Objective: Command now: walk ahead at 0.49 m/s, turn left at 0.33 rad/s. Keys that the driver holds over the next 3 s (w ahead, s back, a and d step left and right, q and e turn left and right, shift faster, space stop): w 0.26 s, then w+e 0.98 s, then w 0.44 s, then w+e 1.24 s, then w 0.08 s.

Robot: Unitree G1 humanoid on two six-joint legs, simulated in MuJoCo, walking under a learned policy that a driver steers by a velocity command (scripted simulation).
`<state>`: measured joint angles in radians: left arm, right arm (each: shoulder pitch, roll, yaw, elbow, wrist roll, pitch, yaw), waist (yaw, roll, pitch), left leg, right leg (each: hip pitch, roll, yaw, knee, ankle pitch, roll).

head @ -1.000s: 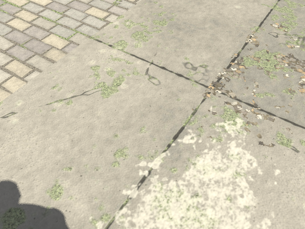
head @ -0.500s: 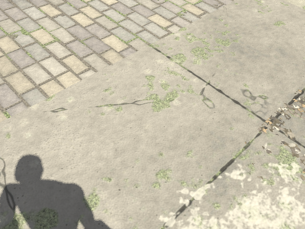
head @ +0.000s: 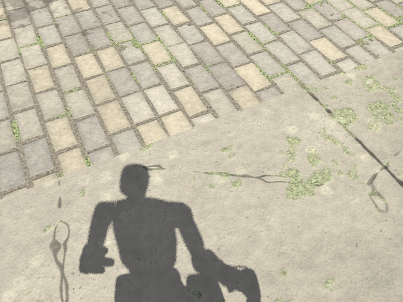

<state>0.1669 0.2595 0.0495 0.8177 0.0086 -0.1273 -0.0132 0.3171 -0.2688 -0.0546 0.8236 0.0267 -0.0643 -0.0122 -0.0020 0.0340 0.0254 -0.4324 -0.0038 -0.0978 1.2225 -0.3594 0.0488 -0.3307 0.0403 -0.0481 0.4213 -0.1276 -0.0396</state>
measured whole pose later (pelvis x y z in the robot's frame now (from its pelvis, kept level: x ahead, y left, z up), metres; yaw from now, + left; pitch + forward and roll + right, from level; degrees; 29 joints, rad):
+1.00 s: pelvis +0.52 +0.00 -0.02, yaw -19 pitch +1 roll +0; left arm 0.14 0.28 0.08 0.72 -0.02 -0.05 -0.05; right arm 0.27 -0.27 -0.06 0.83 0.03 -0.10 -0.01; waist -0.01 0.00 0.06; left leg -0.29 0.05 0.01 1.23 -0.45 0.00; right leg -0.44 0.08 -0.05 0.62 -0.20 -0.12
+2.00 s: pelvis +0.99 -0.26 -0.01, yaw -41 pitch +3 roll +1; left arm 0.10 0.28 0.05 0.64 -0.02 -0.06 -0.04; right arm 0.33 -0.30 -0.05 0.84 0.00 -0.08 0.00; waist -0.05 0.01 0.03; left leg -0.20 0.03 0.01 0.95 -0.47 -0.01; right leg -0.48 0.04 -0.01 0.60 -0.17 -0.09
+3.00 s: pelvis +1.28 -0.68 -0.02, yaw -75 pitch +2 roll +1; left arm 0.09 0.29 0.07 0.59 -0.02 -0.03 -0.04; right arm 0.30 -0.32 -0.07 0.83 0.02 -0.06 0.00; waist -0.05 0.00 0.07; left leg -0.15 0.09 0.09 0.95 -0.49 -0.03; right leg -0.51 0.03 -0.04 0.66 -0.17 -0.09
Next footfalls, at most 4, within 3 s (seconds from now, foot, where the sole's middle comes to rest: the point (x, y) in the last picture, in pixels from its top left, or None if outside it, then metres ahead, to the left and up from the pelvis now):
0.34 left None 0.34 0.17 -0.77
0.90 right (240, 260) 0.61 -0.09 -0.77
1.40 left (221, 178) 0.95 -0.04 -0.77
1.94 right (308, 160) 1.03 -0.40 -0.77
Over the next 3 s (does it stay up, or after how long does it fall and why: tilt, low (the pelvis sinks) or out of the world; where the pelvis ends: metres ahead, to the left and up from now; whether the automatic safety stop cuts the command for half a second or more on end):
stays up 1.28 -0.68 -0.02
